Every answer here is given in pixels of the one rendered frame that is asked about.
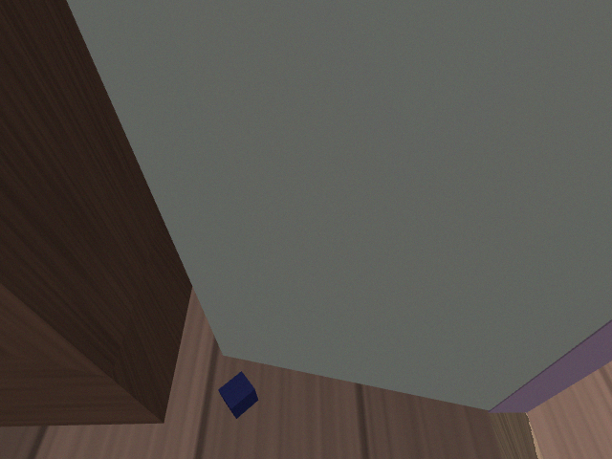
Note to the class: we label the carton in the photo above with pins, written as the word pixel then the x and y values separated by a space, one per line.
pixel 238 394

